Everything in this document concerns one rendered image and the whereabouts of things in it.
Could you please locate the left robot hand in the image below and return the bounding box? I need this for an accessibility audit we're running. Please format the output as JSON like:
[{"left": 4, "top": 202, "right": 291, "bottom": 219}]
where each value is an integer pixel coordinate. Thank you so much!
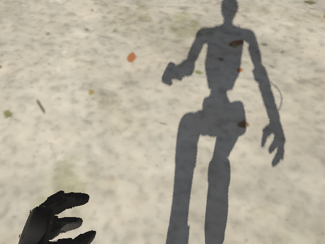
[{"left": 18, "top": 191, "right": 96, "bottom": 244}]

